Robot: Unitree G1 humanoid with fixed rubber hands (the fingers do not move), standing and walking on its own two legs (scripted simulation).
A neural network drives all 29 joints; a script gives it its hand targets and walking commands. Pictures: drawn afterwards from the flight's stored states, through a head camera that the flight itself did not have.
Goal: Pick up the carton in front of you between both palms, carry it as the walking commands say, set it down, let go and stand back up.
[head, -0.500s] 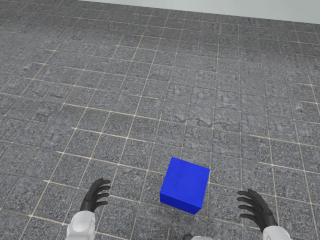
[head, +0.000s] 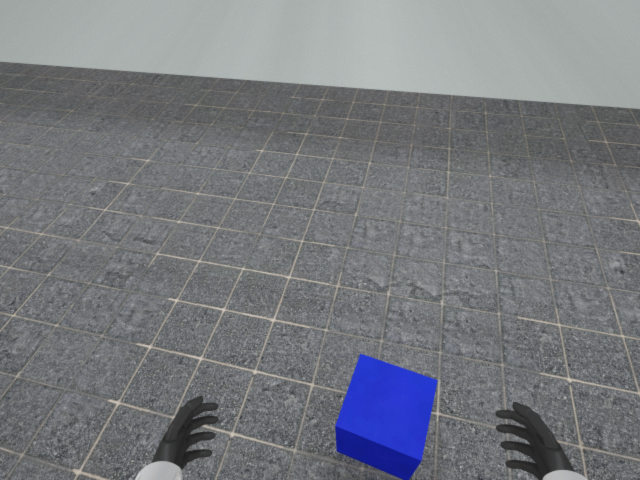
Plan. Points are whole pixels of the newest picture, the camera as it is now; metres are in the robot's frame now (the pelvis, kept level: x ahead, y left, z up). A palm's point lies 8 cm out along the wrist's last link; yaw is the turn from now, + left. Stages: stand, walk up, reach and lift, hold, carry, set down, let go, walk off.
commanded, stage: let go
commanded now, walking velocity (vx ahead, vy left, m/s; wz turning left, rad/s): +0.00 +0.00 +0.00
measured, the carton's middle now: (384, 417) +0.39 -0.11 -0.65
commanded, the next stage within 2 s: stand in 0.04 s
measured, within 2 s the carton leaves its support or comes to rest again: neither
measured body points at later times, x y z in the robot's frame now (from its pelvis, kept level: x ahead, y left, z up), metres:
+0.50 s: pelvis +0.04 -0.03 -0.02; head +0.06 -0.05 +0.43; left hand +0.16 +0.21 -0.14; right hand +0.08 -0.32 -0.14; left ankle -0.07 +0.12 -0.74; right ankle +0.02 -0.13 -0.74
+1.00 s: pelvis +0.04 -0.03 -0.03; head +0.05 -0.05 +0.42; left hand +0.14 +0.22 -0.14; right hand +0.02 -0.31 -0.16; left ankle -0.07 +0.12 -0.74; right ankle +0.02 -0.13 -0.74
